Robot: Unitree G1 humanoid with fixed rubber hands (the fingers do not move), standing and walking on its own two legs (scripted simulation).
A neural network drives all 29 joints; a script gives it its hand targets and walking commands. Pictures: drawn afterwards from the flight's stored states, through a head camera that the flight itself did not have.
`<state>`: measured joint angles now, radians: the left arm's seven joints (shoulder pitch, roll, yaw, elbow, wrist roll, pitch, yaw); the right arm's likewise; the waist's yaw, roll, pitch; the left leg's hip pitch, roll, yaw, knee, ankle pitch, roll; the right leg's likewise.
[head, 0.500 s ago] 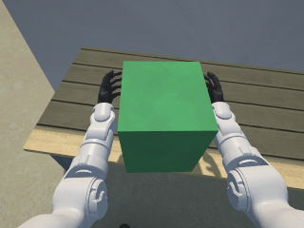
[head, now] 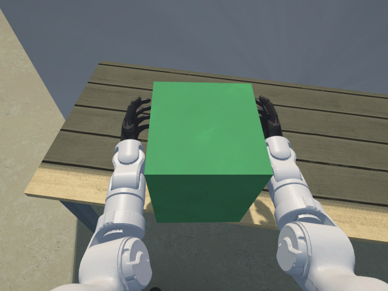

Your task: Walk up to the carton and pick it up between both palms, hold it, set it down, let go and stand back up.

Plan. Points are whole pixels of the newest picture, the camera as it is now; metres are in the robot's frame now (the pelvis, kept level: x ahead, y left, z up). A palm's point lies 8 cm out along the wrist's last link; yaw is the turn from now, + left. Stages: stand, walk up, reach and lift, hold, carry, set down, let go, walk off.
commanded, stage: reach and lift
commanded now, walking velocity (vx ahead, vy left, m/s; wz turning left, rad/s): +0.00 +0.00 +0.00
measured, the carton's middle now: (200, 158) +0.38 +0.04 +0.02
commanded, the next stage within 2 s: none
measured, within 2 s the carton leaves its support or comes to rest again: leaves its support in 1.46 s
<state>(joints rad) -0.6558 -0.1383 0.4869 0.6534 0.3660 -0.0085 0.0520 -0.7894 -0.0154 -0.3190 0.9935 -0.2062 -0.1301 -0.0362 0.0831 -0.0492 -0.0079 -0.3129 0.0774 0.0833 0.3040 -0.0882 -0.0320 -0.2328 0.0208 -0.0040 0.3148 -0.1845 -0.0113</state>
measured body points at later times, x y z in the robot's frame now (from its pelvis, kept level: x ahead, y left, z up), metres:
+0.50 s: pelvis +0.02 +0.00 +0.00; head +0.05 +0.03 +0.45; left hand +0.39 +0.19 +0.07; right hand +0.44 -0.10 +0.08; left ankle +0.03 +0.14 -0.75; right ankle -0.02 -0.11 -0.75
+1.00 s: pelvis +0.02 +0.00 +0.00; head +0.05 +0.02 +0.45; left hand +0.39 +0.19 +0.07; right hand +0.44 -0.10 +0.08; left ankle +0.03 +0.14 -0.75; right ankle -0.02 -0.11 -0.75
